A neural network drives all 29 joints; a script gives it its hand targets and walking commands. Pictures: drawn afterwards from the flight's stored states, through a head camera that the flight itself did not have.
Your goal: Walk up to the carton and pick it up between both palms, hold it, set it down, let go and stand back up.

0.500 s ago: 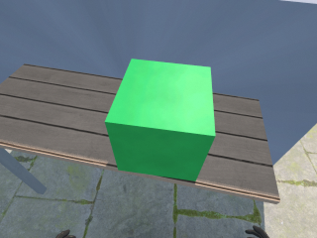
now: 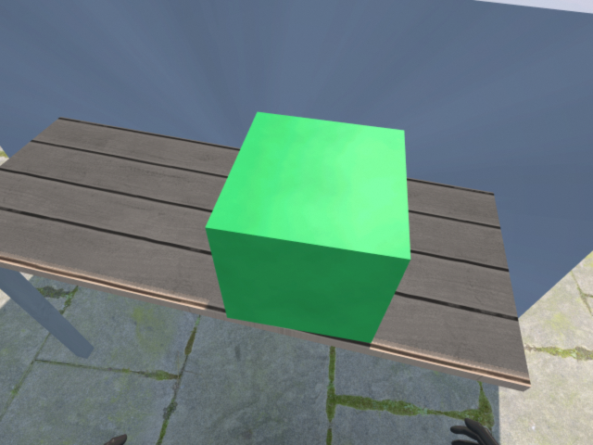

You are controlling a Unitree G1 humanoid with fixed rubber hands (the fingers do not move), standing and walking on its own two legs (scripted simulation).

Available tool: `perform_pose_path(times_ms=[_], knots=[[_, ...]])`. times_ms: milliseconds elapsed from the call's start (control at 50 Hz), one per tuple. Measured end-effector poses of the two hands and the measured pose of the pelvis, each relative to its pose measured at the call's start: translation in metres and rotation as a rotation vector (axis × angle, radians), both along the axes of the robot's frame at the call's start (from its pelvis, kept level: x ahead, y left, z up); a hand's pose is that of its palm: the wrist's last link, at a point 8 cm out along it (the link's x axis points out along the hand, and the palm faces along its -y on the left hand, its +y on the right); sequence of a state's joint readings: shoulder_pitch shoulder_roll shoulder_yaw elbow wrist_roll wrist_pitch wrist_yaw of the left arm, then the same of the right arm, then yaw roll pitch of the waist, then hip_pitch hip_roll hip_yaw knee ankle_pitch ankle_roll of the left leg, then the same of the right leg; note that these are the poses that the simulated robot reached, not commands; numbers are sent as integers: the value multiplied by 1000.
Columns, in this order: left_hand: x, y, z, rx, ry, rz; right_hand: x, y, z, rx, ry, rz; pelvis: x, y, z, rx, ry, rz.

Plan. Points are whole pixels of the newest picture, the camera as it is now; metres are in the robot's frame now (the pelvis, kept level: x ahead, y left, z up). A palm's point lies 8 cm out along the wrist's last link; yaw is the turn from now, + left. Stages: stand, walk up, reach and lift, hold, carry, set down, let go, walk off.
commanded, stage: walk up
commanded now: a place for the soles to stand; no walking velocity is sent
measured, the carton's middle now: (313, 226) +0.45 +0.00 +0.02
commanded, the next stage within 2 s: reach and lift in 0.08 s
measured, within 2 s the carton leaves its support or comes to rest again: neither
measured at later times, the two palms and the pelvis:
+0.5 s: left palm (138, 390) +0.20 +0.24 -0.06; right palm out of the picture +0.13 -0.27 -0.06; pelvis +0.00 -0.02 +0.01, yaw -9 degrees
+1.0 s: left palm (130, 367) +0.22 +0.25 -0.03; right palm out of the picture +0.15 -0.24 -0.04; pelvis +0.03 +0.01 +0.02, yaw -10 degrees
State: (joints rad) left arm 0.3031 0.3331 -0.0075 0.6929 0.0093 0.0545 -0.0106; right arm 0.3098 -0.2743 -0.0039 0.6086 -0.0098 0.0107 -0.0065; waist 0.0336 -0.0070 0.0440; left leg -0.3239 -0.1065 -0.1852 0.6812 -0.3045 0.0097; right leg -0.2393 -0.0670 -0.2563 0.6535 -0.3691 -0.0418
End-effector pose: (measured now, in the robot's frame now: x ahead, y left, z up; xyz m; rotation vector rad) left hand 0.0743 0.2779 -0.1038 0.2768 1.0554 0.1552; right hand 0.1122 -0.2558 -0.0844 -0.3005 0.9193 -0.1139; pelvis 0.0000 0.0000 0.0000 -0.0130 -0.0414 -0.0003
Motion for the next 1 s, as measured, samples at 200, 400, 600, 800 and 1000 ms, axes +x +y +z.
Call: perform_pose_path(times_ms=[200,400,600,800,1000], knots=[[19,-2,0,33,30,9,8,-14,-7,-15,-28,-9,-7,-5,-2,9,45,-73],[123,-34,39,-10,-191,-47,17,-4,7,76,-175,-50,-9,-22,7,23,-5,-137],[112,-37,38,-74,-179,10,37,-13,41,43,-280,-77,8,-22,17,26,-26,-159],[122,-32,54,-90,-309,-38,59,19,43,118,-343,-99,19,-10,21,14,-18,-155],[143,-32,73,-124,-448,-107,35,16,49,114,-403,-167,28,8,23,2,-38,-182]])
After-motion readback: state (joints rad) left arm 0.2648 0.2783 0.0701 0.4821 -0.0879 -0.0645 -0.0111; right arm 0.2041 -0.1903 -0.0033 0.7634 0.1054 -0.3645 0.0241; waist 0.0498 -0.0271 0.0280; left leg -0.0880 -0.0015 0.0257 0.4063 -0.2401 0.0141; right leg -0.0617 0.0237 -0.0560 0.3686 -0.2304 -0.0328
